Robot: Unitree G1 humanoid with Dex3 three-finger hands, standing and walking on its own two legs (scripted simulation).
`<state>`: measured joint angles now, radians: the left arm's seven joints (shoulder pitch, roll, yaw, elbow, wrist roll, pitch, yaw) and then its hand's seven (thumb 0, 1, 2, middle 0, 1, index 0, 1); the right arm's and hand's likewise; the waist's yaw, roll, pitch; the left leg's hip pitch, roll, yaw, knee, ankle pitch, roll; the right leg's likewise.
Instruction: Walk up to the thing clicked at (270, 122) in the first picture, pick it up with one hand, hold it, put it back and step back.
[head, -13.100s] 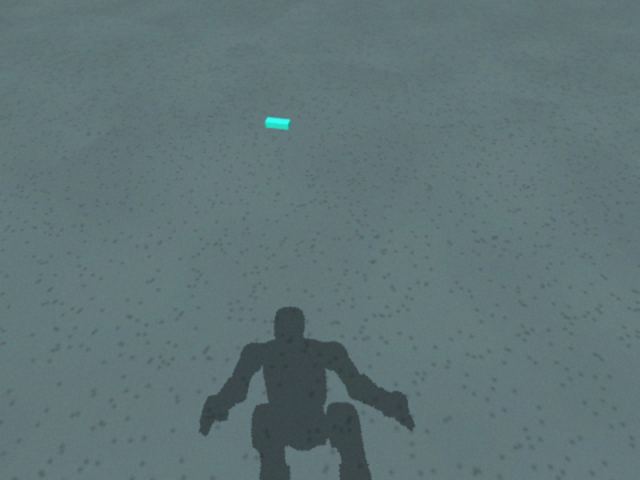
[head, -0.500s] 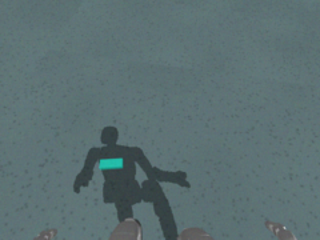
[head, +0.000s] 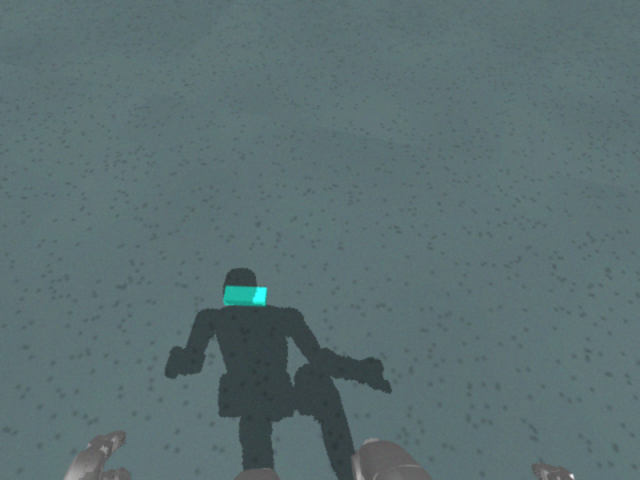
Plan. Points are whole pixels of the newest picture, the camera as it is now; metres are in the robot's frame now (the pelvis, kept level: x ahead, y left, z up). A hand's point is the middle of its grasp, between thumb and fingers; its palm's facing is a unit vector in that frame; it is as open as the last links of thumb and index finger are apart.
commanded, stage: walk up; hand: left
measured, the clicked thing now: (245, 296) +0.72 +0.24 -0.74
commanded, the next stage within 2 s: stand in 1.24 s
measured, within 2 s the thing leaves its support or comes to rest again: neither
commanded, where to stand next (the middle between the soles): +0.33 +0.01 m, yaw -1 degrees
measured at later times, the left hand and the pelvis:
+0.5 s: hand out of the picture -0.01 +0.26 -0.14, palm faces +0.00 -0.93 -0.37, open 7.4 cm; pelvis -0.06 -0.01 +0.01, yaw -1 degrees
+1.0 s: hand out of the picture +0.07 +0.24 -0.14, palm faces +0.01 -0.94 -0.33, open 7.3 cm; pelvis -0.03 -0.01 +0.01, yaw -1 degrees
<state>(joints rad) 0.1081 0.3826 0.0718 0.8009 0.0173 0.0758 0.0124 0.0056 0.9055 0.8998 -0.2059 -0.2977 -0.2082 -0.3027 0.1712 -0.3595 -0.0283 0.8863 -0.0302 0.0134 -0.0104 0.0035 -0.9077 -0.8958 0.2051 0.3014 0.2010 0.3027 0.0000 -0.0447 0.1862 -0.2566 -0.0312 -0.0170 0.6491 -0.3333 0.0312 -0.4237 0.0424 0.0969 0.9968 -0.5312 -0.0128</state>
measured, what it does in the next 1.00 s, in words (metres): steps on the spot: right foot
